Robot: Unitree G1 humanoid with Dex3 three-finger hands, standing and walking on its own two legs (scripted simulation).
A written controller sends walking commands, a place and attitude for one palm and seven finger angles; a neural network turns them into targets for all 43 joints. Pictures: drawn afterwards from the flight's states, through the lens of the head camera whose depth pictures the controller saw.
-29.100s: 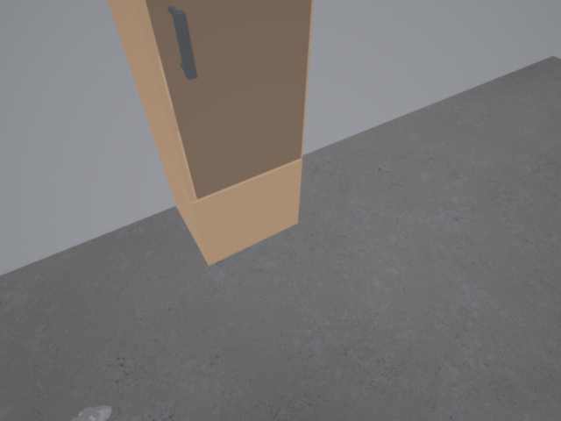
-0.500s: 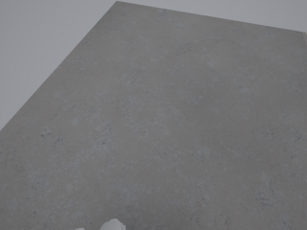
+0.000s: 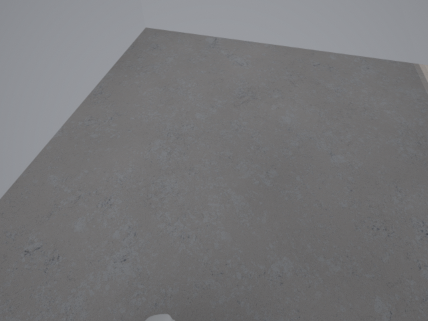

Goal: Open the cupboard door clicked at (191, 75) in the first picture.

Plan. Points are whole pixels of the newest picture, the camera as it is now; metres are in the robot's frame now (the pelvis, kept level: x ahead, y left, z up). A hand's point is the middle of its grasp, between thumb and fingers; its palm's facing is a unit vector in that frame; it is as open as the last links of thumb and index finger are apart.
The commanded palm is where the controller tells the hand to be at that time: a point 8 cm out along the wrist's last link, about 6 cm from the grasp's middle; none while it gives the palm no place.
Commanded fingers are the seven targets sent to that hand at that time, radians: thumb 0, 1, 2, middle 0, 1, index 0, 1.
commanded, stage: turn to face it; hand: left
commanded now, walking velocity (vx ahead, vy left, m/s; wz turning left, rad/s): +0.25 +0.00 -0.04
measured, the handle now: out of the picture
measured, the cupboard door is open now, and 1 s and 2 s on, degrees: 38 38 38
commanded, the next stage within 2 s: none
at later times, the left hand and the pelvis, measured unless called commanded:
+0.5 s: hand (140, 271) +0.24 +0.18 -0.16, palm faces +0.24 -0.95 -0.21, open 7.3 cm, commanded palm none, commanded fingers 0.00 0.90 0.90 -0.20 -0.30 -0.20 -0.30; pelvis +0.19 -0.02 +0.00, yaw +12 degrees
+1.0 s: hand (134, 263) +0.26 +0.20 -0.16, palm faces +0.45 -0.84 -0.30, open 7.4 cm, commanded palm none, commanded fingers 0.00 0.90 0.90 -0.20 -0.30 -0.20 -0.30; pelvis +0.26 -0.04 -0.01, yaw +28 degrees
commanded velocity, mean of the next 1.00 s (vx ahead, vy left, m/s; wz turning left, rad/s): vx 0.01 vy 0.00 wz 0.56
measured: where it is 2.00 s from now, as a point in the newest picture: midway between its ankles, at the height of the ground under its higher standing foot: (226, 297)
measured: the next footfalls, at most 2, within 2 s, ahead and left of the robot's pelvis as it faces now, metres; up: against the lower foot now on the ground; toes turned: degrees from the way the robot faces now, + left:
left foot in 0.12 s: +0.17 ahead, +0.14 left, +0.00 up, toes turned +8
right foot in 0.34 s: +0.20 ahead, -0.12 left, +0.00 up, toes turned -1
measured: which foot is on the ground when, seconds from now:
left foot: up 0.00-0.10, down 0.12-0.34, up 0.36-0.62, down 0.64-0.94, up 0.96-1.00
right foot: down 0.00-0.12, up 0.14-0.32, down 0.34-0.62, up 0.64-0.92, down 0.94-1.00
